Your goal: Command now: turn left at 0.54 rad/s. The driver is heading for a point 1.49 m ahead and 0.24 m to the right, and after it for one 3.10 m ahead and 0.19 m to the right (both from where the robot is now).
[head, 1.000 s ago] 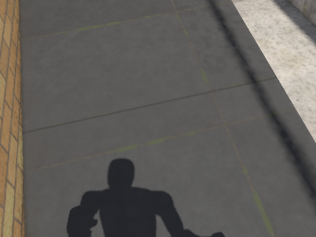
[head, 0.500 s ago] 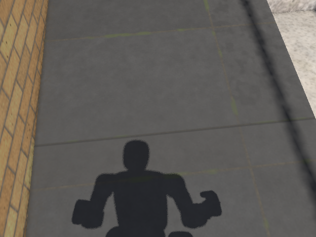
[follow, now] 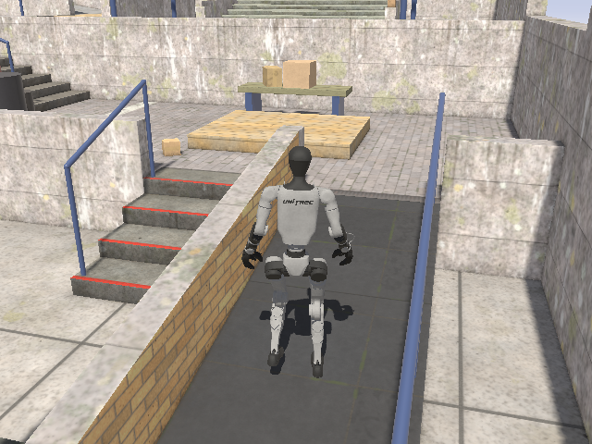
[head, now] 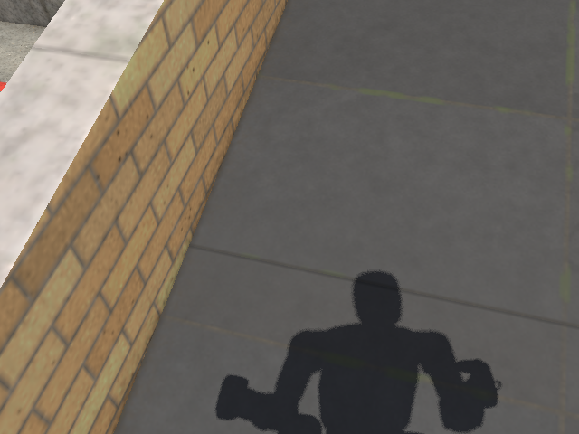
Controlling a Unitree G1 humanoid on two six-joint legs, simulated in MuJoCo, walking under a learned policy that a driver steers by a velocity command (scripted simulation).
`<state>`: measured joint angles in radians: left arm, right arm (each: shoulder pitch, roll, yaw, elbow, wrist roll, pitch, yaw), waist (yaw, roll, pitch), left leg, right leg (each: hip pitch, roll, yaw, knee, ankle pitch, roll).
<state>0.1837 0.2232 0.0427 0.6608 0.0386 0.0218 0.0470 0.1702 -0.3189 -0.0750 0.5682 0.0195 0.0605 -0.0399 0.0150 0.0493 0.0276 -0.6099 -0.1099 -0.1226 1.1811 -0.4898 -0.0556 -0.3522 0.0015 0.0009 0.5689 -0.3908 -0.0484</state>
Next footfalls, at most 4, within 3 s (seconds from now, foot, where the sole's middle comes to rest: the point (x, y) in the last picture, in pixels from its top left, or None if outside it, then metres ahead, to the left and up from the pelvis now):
0.22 left None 0.03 0.13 -0.78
0.60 right None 0.03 -0.14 -0.77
1.14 left None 0.12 0.05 -0.76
1.58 right None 0.39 -0.21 -0.71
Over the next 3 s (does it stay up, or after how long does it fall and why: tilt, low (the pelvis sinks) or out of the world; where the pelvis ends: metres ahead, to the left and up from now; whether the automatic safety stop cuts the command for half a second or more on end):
stays up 1.00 -0.16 0.13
